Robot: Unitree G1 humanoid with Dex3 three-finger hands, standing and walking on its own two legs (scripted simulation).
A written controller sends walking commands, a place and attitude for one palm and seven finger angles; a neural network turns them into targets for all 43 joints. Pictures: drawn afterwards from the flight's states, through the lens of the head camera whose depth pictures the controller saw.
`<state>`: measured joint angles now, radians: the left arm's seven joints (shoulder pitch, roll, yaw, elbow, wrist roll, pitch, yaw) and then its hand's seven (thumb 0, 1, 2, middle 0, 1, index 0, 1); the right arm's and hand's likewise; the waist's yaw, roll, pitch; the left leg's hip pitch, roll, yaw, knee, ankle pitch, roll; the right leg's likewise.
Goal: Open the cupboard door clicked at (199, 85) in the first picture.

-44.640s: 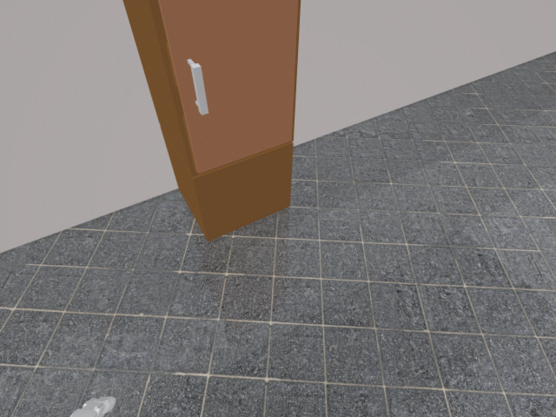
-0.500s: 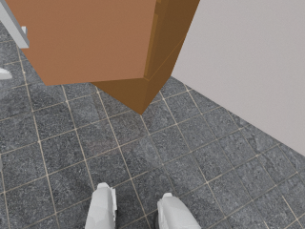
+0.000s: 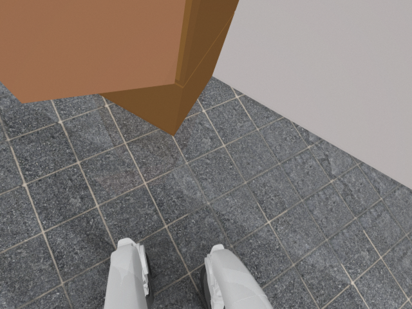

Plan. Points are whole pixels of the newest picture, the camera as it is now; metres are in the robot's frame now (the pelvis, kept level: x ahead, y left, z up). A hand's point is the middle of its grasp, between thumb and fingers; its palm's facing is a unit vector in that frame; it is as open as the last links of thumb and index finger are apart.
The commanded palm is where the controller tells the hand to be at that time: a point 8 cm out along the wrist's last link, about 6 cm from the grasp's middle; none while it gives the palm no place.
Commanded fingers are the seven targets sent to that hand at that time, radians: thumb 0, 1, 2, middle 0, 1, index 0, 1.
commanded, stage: move the hooked fingers beside the handle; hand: left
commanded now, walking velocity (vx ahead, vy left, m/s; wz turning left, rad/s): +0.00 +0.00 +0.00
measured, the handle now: out of the picture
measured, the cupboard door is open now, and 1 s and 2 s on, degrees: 44 44 43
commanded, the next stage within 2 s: slide the fingers in behind the handle in 1.02 s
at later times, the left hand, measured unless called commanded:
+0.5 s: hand out of the picture +0.52 +0.37 +0.11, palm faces +0.19 -0.98 +0.01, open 14.0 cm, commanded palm +0.53 +0.38 +0.10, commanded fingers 0.00 -0.50 0.30 -0.30 -1.20 -0.30 -1.20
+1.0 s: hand out of the picture +0.53 +0.36 +0.10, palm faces +0.20 -0.98 -0.02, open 14.0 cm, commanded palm +0.54 +0.38 +0.10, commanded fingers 0.00 -0.50 0.30 -0.30 -1.20 -0.30 -1.20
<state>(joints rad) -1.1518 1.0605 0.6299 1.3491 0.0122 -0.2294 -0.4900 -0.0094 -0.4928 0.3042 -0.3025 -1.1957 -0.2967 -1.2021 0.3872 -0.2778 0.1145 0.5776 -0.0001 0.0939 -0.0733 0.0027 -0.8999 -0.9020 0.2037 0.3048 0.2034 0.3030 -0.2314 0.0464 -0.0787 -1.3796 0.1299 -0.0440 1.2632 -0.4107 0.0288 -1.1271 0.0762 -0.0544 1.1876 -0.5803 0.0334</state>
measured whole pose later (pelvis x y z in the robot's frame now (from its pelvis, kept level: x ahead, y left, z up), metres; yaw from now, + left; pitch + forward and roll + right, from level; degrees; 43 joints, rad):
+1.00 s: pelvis -0.01 +0.00 -0.01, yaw +0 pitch +30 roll -9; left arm -1.20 1.05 0.60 1.32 0.02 -0.22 -0.47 -0.01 -0.49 0.30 -0.30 -1.20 -0.30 -1.20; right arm 0.37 -0.28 0.12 0.59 -0.01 0.07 -0.07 0.00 -0.90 -0.90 0.20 0.30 0.20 0.30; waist -0.24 0.04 -0.08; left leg -1.43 0.13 -0.07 1.30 -0.40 0.02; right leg -1.17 0.08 -0.07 1.22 -0.58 0.03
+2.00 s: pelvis +0.00 -0.01 +0.01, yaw +1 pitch +28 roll -8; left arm -1.14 0.86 0.52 1.28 -0.02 -0.25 -0.35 -0.01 -0.49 0.30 -0.30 -1.20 -0.30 -1.21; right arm 0.39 -0.26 0.09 0.62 -0.02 0.07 -0.04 0.00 -0.90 -0.90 0.20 0.30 0.20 0.30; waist -0.22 0.05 -0.10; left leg -1.34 0.12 -0.06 1.23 -0.40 0.01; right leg -1.09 0.07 -0.06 1.17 -0.58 0.02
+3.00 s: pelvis +0.00 -0.01 +0.01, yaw +1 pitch +28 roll -8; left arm -1.12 0.82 0.52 1.29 -0.02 -0.28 -0.31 -0.01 -0.36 0.36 -0.31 -1.21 -0.32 -1.23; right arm 0.39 -0.26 0.08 0.62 -0.02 0.07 -0.03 0.00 -0.90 -0.90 0.20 0.30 0.20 0.30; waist -0.23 0.05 -0.11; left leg -1.32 0.12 -0.05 1.23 -0.40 0.01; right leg -1.07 0.07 -0.06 1.16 -0.58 0.02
